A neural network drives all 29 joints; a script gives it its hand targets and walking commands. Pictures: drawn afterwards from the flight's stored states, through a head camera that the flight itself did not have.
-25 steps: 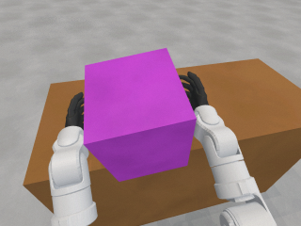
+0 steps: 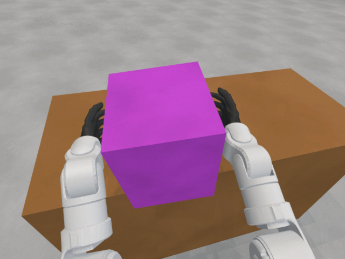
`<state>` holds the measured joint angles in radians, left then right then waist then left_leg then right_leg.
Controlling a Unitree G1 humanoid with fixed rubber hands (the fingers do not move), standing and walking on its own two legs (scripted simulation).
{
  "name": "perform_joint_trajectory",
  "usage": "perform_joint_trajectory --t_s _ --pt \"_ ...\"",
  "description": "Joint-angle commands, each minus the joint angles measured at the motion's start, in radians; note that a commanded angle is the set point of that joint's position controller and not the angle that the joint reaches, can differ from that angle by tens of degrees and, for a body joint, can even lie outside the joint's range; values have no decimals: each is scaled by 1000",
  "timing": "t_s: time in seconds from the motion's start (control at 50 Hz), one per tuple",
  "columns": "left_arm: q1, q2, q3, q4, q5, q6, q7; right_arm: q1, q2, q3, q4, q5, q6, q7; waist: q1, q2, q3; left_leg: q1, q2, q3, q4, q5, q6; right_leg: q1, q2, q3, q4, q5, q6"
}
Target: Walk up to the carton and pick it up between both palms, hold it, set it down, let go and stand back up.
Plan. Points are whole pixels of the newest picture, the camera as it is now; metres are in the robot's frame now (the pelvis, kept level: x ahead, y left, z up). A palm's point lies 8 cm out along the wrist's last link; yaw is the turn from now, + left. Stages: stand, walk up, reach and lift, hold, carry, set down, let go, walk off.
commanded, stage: hold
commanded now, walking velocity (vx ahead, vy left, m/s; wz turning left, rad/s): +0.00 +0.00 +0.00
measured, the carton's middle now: (164, 138) +0.37 +0.00 +0.12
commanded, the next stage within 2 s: none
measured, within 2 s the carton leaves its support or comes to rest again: neither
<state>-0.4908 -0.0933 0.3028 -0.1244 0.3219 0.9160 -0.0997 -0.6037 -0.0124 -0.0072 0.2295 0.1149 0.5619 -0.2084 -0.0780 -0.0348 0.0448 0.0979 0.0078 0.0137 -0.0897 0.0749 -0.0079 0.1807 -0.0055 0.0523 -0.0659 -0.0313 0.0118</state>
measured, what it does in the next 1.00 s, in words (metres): stands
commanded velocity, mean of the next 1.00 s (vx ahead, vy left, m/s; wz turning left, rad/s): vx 0.00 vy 0.00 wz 0.00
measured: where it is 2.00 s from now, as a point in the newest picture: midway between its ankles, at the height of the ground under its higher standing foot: outside the picture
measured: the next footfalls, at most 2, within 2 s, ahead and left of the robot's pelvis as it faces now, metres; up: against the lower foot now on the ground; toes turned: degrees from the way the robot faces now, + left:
none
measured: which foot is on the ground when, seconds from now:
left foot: down 0.00-1.00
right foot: down 0.00-1.00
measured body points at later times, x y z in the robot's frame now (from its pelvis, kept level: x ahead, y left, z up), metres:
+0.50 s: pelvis -0.01 -0.01 +0.00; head -0.01 -0.02 +0.45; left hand +0.35 +0.14 +0.14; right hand +0.36 -0.15 +0.15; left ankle +0.03 +0.12 -0.76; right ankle -0.03 -0.13 -0.76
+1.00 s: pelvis +0.00 +0.00 +0.00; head +0.00 +0.00 +0.45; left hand +0.34 +0.17 +0.17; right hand +0.37 -0.13 +0.19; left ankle +0.03 +0.12 -0.76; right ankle -0.03 -0.13 -0.76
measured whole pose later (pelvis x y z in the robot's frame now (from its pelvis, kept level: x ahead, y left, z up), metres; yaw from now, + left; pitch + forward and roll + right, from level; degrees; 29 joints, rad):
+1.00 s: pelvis +0.00 +0.00 +0.00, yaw +2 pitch -2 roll +0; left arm -0.36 -0.11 0.23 -0.34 0.24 0.89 0.00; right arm -0.53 -0.06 0.06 0.03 0.18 0.56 -0.24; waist -0.09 0.00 0.01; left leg 0.03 0.00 -0.01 -0.09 0.09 -0.01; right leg 0.12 -0.01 0.02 -0.06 -0.03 0.02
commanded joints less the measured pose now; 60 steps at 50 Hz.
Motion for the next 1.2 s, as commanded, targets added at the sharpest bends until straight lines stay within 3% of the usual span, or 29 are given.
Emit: perform_joint_trajectory --t_s 0.0,0.06,0.08,0.12,0.16,0.24,0.3,0.34,0.36,0.44,0.48,0.52,0.56,0.62,0.66,0.72,0.78,0.82,0.86,0.9,0.96,1.04,1.1,1.18 --pt "-529 -358 -425 -349 -192 -32 -123 -476 333 335 -315 156 -60 82 7 162 -413 308 -12 26 64 419 -32 3 56 -56 34 329 25" --pt "-606 -432 -610 -534 -291 -65 -71 -618 396 473 -565 222 -100 88 -6 136 -730 444 -1 -1 123 676 -34 15 57 -60 83 474 27" --pt "-606 -451 -649 -546 -311 -73 -53 -647 406 502 -626 228 -104 90 -9 126 -794 475 3 -9 137 703 -28 -3 56 -60 92 475 30" --pt "-582 -436 -665 -502 -320 -74 -34 -626 386 508 -633 200 -95 94 -18 69 -782 463 8 -11 136 619 -17 -45 56 -74 89 416 38" --pt "-531 -385 -611 -399 -293 -63 -41 -535 347 460 -540 148 -69 94 -29 11 -659 382 2 2 102 406 3 -67 50 -79 73 322 48" --pt "-445 -255 -362 -107 -175 -35 -114 -358 284 288 -216 40 -15 81 -21 -59 -231 116 -13 39 -20 -59 55 -33 25 -71 30 107 90" --pt "-470 -193 -170 66 -87 -42 -176 -358 260 161 -36 -11 -4 74 13 -30 -38 5 -30 63 -50 -173 67 -7 16 -51 4 -21 93" --pt "-501 -221 -136 79 -75 -63 -194 -406 282 152 -31 -6 -16 76 29 13 -39 14 -26 60 -52 -131 60 7 17 -43 0 -6 76" --pt "-528 -251 -160 31 -88 -79 -193 -431 310 179 -62 9 -29 77 30 40 -96 40 -21 52 -49 -70 55 29 18 -43 10 63 66" --pt "-685 -420 -477 -393 -241 -144 -117 -648 473 471 -450 203 -103 75 39 123 -686 247 -21 13 28 422 22 175 25 -29 129 562 41" --pt "-709 -445 -572 -452 -290 -154 -69 -708 492 549 -558 239 -115 77 43 97 -832 282 -18 -7 59 504 17 177 27 -31 173 652 45" --pt "-625 -414 -568 -379 -287 -138 -48 -630 442 554 -537 204 -96 76 34 37 -745 236 -11 -10 54 387 22 132 26 -43 168 571 55" --pt "-548 -340 -504 -254 -249 -111 -59 -507 376 476 -394 142 -66 72 13 -13 -531 160 -11 9 27 173 37 53 24 -53 130 380 72" --pt "-498 -247 -354 -77 -168 -78 -108 -362 301 309 -137 64 -31 62 -6 -26 -205 71 -13 39 -20 -115 58 -62 19 -57 59 71 85" --pt "-519 -231 -254 26 -123 -77 -145 -379 284 205 -37 20 -29 64 -3 0 -95 51 -15 53 -24 -190 61 -112 20 -57 27 -62 78" --pt "-582 -284 -241 19 -128 -106 -163 -464 309 166 -46 9 -54 76 6 71 -131 70 -10 49 -13 -113 44 -108 23 -53 12 -37 47" --pt "-656 -405 -432 -258 -225 -142 -123 -601 417 356 -322 122 -98 74 9 117 -554 247 -11 19 52 304 18 23 34 -53 78 344 30" --pt "-675 -473 -581 -436 -300 -148 -78 -680 477 492 -533 202 -113 74 7 119 -831 370 -12 -9 111 605 -4 76 46 -50 133 580 32" --pt "-592 -470 -631 -457 -321 -125 -49 -623 445 537 -595 215 -93 77 -7 88 -857 408 -6 -28 142 711 -16 56 55 -54 143 613 36" --pt "-503 -409 -619 -399 -299 -83 -48 -496 370 492 -520 174 -61 77 -33 79 -719 401 3 -22 147 640 -25 -35 59 -68 101 474 41" --pt "-387 -308 -505 -286 -224 -10 -85 -308 268 365 -326 111 -13 72 -55 62 -387 321 -3 8 98 371 -24 -109 57 -78 21 276 50" --pt "-391 -244 -337 -183 -147 36 -149 -298 215 223 -180 71 9 65 -36 84 -114 186 -7 31 4 108 -11 -58 51 -77 -22 128 56" --pt "-497 -293 -344 -208 -154 5 -158 -441 257 227 -248 82 -23 80 -9 109 -192 175 -5 37 -5 80 -6 -31 46 -67 -3 88 43" --pt "-683 -400 -501 -370 -237 -89 -97 -697 376 384 -475 158 -98 117 19 90 -594 285 5 21 33 243 11 -17 38 -72 64 200 35"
